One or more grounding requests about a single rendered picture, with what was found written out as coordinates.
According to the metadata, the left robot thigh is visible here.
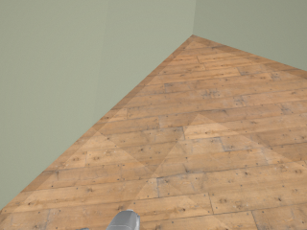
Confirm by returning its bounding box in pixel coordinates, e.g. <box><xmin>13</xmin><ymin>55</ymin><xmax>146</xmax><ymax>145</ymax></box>
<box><xmin>106</xmin><ymin>210</ymin><xmax>140</xmax><ymax>230</ymax></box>

